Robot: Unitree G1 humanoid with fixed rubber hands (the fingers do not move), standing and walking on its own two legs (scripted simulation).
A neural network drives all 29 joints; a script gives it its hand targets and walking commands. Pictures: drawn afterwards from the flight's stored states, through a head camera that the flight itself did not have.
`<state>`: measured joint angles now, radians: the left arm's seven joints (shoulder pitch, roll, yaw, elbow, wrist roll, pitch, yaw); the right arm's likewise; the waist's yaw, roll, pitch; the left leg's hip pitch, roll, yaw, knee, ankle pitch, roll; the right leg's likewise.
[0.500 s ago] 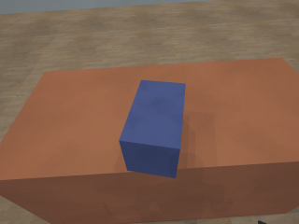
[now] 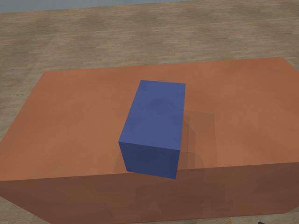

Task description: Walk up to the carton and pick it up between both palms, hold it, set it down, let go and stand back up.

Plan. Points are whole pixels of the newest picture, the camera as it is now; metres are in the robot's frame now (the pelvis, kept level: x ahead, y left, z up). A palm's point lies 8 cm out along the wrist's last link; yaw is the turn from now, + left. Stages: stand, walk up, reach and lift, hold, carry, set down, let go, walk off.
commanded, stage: stand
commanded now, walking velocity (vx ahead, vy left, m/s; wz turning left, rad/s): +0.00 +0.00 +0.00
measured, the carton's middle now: (157, 126) +0.43 -0.02 -0.01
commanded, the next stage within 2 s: none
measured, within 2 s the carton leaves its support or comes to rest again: neither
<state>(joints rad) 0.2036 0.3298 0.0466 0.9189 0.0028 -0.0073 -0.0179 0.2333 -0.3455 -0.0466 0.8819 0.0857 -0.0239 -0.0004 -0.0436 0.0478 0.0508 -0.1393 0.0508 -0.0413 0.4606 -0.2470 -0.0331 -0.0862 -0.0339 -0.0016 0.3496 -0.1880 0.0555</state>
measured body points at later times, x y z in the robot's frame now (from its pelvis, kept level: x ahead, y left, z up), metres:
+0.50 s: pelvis +0.00 +0.00 +0.00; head -0.01 -0.01 +0.45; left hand +0.10 +0.29 -0.11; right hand +0.08 -0.30 -0.12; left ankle +0.01 +0.14 -0.74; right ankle +0.01 -0.16 -0.74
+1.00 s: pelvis +0.01 +0.00 +0.00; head +0.00 -0.01 +0.45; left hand +0.11 +0.29 -0.11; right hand +0.08 -0.30 -0.12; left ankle +0.01 +0.14 -0.74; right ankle +0.01 -0.16 -0.74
